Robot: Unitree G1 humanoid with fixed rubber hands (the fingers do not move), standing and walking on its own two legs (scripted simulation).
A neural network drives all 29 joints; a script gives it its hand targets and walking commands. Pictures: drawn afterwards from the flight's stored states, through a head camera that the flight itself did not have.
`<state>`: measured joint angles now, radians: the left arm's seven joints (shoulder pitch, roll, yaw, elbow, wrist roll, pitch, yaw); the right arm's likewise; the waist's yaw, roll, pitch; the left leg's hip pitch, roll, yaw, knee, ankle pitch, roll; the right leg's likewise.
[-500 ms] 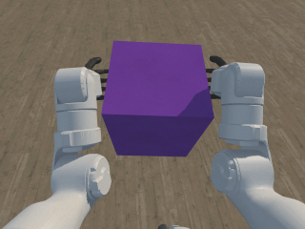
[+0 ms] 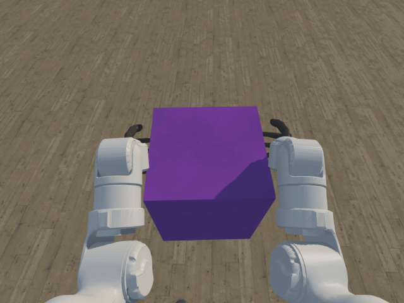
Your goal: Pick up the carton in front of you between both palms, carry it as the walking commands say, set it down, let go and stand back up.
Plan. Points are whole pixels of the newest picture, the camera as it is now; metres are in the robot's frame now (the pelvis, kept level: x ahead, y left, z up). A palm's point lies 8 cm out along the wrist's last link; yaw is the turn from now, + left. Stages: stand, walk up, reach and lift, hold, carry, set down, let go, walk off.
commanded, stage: carry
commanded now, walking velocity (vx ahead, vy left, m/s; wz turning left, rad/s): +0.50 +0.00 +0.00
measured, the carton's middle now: (206, 179) +0.38 +0.01 +0.00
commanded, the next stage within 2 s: none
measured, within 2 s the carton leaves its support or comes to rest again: neither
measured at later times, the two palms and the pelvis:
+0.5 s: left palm (163, 83) +0.60 +0.12 +0.09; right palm (275, 79) +0.62 -0.17 +0.10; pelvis +0.32 -0.04 +0.00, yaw +2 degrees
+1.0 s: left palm (160, 29) +0.91 +0.16 +0.08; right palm (246, 25) +0.92 -0.12 +0.09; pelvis +0.62 +0.01 +0.00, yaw -1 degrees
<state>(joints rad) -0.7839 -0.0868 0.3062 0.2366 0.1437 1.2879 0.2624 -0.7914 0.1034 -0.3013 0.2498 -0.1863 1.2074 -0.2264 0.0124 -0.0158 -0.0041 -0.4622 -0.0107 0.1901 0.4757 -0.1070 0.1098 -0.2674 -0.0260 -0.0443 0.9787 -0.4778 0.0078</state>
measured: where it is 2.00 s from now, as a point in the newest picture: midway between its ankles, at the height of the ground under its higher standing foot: (204, 148)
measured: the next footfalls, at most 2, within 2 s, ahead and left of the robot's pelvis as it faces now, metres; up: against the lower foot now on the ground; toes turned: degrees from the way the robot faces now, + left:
right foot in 0.42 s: +0.44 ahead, -0.12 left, +0.00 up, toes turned -9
left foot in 0.92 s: +0.75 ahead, +0.11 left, +0.00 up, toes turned +12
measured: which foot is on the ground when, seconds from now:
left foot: down 0.00-0.44, up 0.46-0.90, down 0.92-1.00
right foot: up 0.00-0.40, down 0.42-0.94, up 0.96-1.00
